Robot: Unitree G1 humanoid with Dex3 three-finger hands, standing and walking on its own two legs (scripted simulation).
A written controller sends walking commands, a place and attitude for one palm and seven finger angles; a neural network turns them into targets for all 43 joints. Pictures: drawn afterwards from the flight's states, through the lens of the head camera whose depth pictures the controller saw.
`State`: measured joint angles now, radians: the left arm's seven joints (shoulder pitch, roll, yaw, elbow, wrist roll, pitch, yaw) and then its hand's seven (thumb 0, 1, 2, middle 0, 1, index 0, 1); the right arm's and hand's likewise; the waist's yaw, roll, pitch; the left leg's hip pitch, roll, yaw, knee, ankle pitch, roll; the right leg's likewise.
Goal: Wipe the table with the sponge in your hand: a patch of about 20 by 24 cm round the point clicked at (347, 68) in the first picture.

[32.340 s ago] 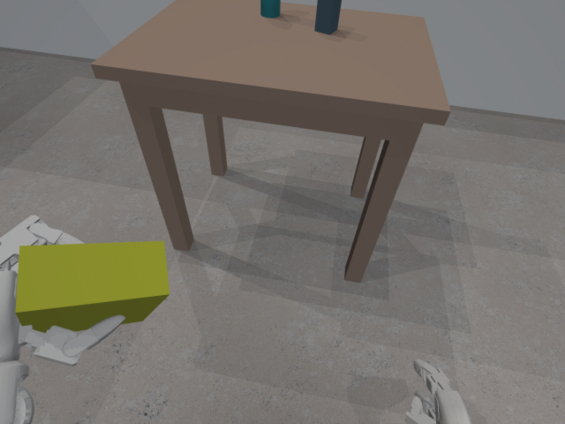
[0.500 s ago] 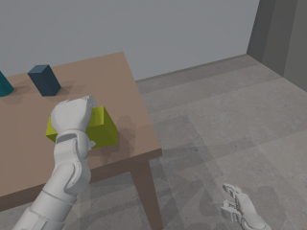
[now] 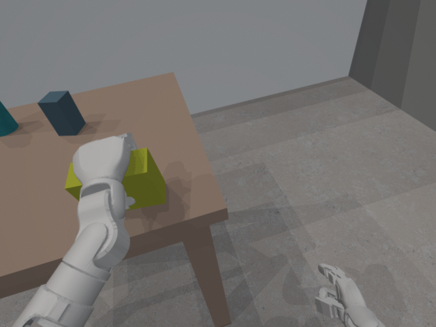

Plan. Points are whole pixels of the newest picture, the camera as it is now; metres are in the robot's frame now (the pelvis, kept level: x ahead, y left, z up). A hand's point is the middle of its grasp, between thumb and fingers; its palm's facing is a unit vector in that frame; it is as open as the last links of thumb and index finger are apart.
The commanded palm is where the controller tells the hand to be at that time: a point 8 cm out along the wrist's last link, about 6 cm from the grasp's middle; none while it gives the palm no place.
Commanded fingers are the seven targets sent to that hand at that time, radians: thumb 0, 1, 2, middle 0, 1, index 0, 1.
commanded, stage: slide back across to the middle lane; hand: left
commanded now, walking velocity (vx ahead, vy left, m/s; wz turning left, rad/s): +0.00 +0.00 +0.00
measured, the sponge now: (125, 189) +0.33 +0.23 +0.10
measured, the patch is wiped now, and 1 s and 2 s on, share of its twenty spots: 1.00 1.00 1.00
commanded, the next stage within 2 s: wipe forward along the middle lane in 0.70 s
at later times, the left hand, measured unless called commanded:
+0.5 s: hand (99, 180) +0.29 +0.24 +0.17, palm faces +0.23 -0.13 -0.96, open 9.8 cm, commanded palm +0.24 +0.26 +0.20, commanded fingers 0.00 0.10 1.30 -1.20 -1.60 -1.20 -1.60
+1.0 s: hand (70, 190) +0.28 +0.30 +0.16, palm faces +0.04 -0.04 -1.00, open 9.8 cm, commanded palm +0.25 +0.31 +0.20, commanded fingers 0.00 0.10 1.30 -1.20 -1.60 -1.20 -1.60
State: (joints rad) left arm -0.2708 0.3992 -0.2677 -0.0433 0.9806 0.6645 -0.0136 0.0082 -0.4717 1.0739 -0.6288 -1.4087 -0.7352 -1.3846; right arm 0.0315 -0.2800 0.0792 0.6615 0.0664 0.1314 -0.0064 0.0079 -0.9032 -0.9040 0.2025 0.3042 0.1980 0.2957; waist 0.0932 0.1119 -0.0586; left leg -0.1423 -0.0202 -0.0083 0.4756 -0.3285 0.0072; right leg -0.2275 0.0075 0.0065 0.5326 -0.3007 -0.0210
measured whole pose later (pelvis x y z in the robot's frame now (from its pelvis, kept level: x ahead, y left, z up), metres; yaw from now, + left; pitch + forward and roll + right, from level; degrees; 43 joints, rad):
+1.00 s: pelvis -0.01 -0.01 +0.00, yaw +1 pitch -2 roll +1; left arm -0.22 0.61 -0.04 0.03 0.87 0.42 -0.17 -0.03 -0.51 1.08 -0.69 -1.35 -0.80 -1.32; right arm 0.06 -0.29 0.07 0.68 0.04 0.10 -0.09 0.01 -0.90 -0.90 0.20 0.30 0.20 0.30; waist 0.09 0.10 -0.02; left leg -0.13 -0.01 -0.03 0.45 -0.29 -0.01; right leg -0.20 0.02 -0.02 0.49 -0.26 -0.04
